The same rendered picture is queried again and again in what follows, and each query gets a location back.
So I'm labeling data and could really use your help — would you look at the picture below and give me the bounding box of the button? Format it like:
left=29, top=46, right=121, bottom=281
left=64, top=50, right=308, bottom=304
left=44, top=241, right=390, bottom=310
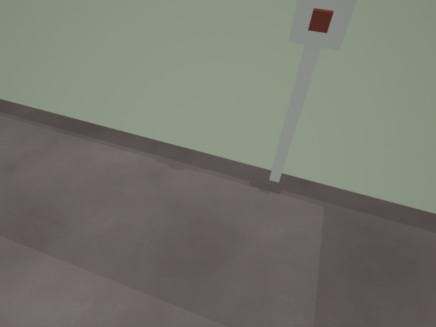
left=308, top=8, right=334, bottom=33

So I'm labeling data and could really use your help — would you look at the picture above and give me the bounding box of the panel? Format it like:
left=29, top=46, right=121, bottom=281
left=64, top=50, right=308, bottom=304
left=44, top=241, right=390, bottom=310
left=269, top=0, right=357, bottom=183

